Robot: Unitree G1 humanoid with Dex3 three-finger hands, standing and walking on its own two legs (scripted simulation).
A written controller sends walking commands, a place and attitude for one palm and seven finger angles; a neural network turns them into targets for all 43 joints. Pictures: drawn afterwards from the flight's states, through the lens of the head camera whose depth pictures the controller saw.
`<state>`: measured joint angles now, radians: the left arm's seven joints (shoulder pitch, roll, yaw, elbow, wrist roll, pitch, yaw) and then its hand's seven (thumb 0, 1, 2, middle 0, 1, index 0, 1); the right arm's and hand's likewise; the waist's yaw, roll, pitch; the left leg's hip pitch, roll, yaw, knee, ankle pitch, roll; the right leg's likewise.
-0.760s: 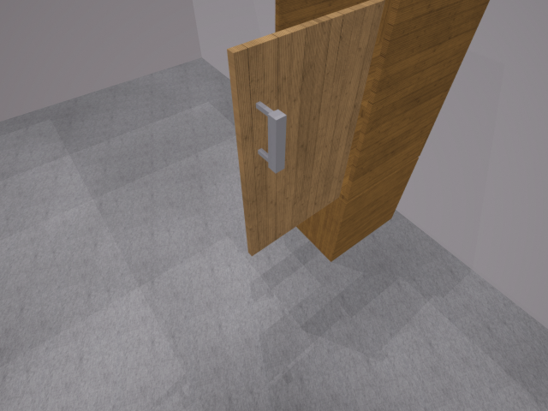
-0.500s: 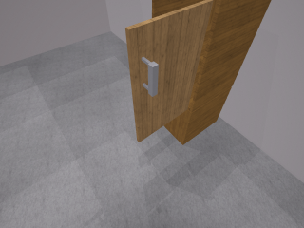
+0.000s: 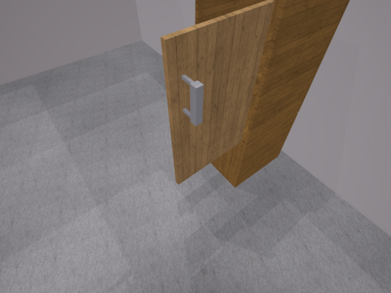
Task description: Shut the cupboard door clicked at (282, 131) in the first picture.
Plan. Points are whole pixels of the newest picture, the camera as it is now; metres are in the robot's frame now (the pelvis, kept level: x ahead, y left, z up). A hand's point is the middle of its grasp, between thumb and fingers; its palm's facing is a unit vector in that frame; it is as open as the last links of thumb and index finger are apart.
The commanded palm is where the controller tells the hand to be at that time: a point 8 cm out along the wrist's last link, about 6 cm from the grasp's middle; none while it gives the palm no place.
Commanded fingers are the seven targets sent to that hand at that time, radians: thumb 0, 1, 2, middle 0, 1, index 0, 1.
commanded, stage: look at it before walking up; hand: left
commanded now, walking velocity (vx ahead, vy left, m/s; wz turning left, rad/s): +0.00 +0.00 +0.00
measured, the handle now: (191, 100) +0.56 +0.05 +0.07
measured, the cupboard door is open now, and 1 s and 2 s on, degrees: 92 92 92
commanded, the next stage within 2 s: walk to a spot facing it in 0.08 s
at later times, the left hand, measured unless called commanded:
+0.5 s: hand out of the picture +0.04 +0.20 -0.18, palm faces -0.09 -0.97 -0.24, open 7.4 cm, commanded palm none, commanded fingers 0.00 0.90 0.90 -0.20 -0.30 -0.20 -0.30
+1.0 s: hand out of the picture +0.06 +0.19 -0.18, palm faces -0.27 -0.93 -0.26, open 7.4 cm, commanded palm none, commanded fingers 0.00 0.90 0.90 -0.20 -0.30 -0.20 -0.30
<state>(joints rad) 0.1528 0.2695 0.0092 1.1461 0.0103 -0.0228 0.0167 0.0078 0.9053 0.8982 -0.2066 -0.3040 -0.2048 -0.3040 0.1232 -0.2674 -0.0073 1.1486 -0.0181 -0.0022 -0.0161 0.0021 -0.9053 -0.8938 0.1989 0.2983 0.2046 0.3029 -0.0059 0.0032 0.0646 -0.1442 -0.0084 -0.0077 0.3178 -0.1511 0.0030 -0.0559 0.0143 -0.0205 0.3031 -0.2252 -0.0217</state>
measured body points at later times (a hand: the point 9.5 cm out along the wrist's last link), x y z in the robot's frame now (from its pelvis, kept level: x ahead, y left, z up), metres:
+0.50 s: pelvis -0.01 +0.00 -0.01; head +0.03 -0.01 +0.43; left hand +0.05 +0.25 -0.17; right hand +0.02 -0.26 -0.17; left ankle +0.01 +0.12 -0.75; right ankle -0.04 -0.10 -0.75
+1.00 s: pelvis -0.03 +0.00 -0.01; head +0.03 -0.02 +0.44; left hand +0.08 +0.24 -0.16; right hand +0.02 -0.28 -0.14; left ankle +0.00 +0.16 -0.71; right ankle -0.04 -0.10 -0.75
